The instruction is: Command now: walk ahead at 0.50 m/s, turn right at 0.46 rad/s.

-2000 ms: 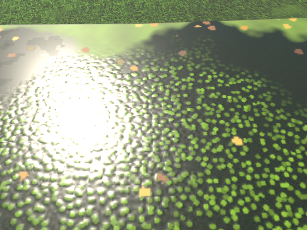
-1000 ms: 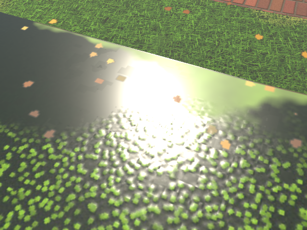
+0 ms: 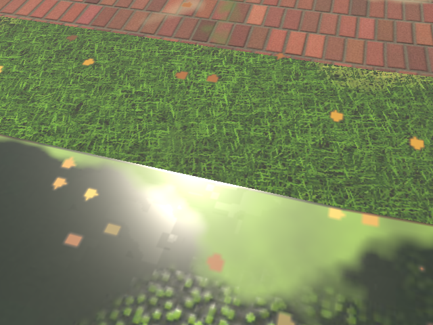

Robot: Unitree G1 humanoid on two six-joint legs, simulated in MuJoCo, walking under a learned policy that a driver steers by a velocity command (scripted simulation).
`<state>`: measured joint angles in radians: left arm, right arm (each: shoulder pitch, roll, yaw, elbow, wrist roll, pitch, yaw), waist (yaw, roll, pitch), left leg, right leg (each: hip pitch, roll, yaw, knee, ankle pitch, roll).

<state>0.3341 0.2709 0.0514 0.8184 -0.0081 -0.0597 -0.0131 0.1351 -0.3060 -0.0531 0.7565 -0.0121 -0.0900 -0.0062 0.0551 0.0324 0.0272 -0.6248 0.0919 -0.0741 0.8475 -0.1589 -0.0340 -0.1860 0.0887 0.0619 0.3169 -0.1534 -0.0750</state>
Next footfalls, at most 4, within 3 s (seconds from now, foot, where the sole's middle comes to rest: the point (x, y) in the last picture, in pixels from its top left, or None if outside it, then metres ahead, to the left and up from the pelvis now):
0.22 left None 0.30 0.15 -0.79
0.74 right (310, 321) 0.50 -0.19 -0.79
1.20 left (281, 248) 0.73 -0.12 -0.79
1.48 right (332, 312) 0.53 -0.26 -0.79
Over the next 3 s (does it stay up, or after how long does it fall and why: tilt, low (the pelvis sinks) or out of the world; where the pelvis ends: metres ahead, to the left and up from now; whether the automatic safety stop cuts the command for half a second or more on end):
stays up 0.64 -0.11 -0.01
